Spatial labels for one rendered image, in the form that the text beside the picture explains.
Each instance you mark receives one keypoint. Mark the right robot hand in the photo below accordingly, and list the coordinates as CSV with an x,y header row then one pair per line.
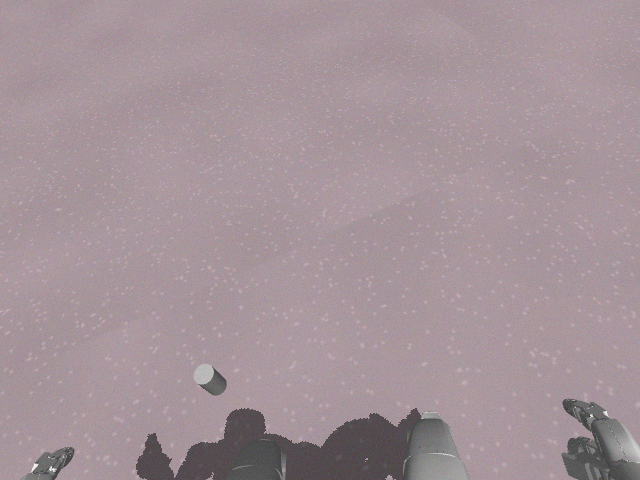
x,y
589,459

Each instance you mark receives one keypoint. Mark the right robot arm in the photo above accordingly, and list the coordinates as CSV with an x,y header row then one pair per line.
x,y
625,471

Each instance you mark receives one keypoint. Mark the can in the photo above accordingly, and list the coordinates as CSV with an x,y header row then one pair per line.
x,y
208,378

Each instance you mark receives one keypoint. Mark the left robot hand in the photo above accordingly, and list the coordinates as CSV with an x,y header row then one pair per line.
x,y
49,465

